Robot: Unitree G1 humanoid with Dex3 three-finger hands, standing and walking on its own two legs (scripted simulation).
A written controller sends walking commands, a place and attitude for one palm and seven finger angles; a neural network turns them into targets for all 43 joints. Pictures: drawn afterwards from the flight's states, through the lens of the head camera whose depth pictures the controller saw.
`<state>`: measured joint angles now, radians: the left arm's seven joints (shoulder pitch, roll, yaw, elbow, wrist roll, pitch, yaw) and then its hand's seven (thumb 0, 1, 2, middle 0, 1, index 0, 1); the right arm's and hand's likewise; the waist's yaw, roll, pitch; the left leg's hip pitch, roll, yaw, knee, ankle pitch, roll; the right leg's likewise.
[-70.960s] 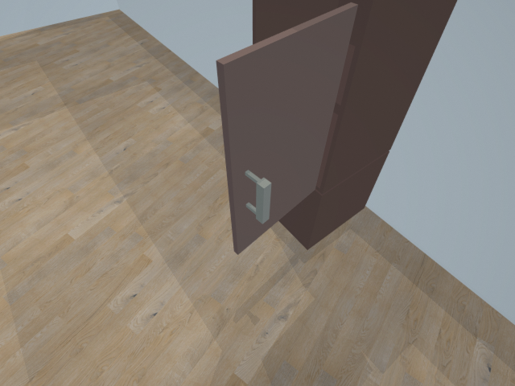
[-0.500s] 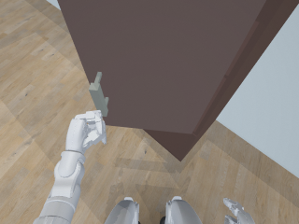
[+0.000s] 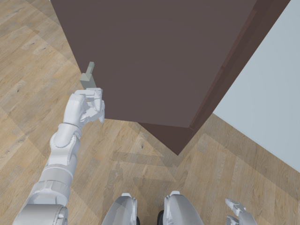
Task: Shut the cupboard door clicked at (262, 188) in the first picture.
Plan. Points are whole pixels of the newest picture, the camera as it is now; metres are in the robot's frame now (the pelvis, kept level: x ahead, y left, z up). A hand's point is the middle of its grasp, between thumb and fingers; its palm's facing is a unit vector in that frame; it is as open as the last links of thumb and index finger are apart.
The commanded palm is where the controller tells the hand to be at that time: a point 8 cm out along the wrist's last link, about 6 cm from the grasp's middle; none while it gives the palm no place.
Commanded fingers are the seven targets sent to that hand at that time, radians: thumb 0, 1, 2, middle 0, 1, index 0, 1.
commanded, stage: push the door shut along its arc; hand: left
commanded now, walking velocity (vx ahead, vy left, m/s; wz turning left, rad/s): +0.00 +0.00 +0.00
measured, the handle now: (94, 86) +0.48 +0.17 +0.03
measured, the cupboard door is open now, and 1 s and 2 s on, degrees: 35 20 7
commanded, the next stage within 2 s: pull the fist back off the door in 1.48 s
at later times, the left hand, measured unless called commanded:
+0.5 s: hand (114, 94) +0.45 +0.11 +0.03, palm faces -0.31 -0.95 -0.06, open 3.1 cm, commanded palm +0.46 +0.15 +0.03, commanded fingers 0.00 0.90 0.90 -1.30 -1.50 -1.30 -1.50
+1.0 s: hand (130, 78) +0.51 +0.06 +0.04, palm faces -0.42 -0.91 -0.03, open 3.1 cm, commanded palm +0.51 +0.11 +0.03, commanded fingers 0.00 0.90 0.90 -1.30 -1.50 -1.30 -1.50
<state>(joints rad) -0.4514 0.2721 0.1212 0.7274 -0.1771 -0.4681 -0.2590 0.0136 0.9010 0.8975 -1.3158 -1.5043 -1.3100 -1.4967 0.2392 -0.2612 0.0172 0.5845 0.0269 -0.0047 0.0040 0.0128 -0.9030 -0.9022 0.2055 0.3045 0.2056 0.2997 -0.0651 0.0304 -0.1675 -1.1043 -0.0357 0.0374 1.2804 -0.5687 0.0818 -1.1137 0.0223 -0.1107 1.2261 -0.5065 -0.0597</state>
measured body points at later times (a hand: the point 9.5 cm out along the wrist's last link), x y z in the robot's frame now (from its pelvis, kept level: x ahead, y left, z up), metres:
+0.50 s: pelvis -0.01 +0.01 -0.01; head +0.13 +0.02 +0.42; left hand +0.47 +0.16 +0.04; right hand +0.05 -0.26 -0.12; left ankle +0.02 +0.07 -0.62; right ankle +0.04 -0.09 -0.62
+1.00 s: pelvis +0.00 +0.00 -0.02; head +0.15 +0.02 +0.41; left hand +0.53 +0.12 +0.04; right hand +0.01 -0.26 -0.13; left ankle +0.02 +0.07 -0.62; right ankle +0.04 -0.09 -0.62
